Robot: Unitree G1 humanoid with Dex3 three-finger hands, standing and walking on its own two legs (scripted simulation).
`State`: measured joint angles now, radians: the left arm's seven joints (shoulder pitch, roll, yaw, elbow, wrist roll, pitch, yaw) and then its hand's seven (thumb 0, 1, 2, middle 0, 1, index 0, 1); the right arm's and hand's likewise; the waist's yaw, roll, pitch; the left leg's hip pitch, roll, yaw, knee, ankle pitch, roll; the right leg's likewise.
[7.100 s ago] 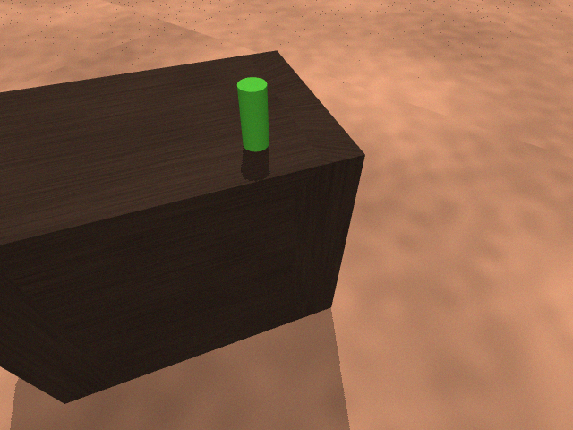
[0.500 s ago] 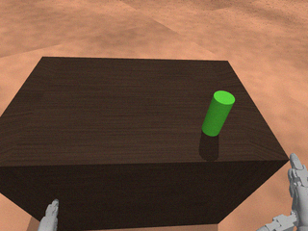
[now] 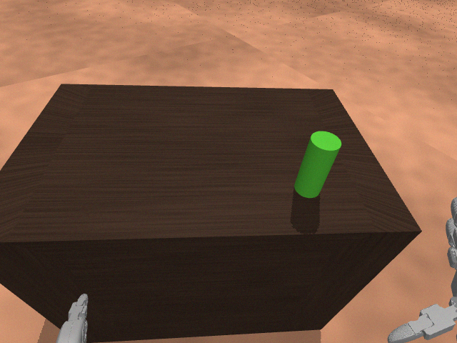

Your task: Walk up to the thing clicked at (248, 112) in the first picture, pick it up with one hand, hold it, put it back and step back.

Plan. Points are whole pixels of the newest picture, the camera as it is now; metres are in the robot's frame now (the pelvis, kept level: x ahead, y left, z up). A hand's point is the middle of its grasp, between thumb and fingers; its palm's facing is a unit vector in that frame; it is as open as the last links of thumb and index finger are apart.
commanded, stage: rise first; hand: right
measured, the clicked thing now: (315, 166) +0.47 -0.20 +0.05
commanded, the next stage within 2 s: go down in 0.28 s
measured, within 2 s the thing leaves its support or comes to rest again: neither
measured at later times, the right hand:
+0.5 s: hand (431, 268) +0.19 -0.26 +0.13, palm faces +0.37 +0.82 -0.43, open 17.4 cm
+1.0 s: hand (444, 209) +0.28 -0.33 +0.15, palm faces +0.25 +0.95 -0.21, open 17.4 cm
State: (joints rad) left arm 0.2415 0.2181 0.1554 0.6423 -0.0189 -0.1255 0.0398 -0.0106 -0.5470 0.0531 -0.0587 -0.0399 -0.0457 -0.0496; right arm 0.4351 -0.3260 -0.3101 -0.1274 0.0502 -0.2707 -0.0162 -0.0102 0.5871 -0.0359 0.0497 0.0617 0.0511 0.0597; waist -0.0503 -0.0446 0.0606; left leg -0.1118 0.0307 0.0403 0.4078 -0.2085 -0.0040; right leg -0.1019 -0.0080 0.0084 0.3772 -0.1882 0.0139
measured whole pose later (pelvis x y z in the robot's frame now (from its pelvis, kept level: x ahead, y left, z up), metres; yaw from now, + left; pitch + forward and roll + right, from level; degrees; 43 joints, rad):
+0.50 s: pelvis +0.01 +0.00 +0.00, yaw +0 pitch -4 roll +0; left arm 0.21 0.20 0.17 0.67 0.00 -0.12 0.03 -0.01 -0.53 0.07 -0.06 -0.05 -0.05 -0.06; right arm 0.46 -0.32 -0.36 -0.19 0.04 -0.34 0.00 -0.01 0.52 -0.06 0.05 0.06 0.06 0.06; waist -0.05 -0.04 0.05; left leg -0.12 0.04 0.04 0.42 -0.22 -0.01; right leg -0.11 0.00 0.01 0.39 -0.20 0.01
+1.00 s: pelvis +0.01 +0.00 +0.00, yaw -1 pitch -2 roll +0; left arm 0.18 0.22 0.05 0.72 -0.04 -0.14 0.14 -0.01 -0.53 0.05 -0.06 -0.04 -0.05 -0.04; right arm -0.03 -0.51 -0.53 0.33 0.26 -0.15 0.38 -0.01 0.52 -0.04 0.05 0.05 0.05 0.05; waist -0.02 -0.02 -0.02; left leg -0.17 0.03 0.05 0.43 -0.23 -0.01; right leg -0.17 -0.01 0.02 0.41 -0.22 0.01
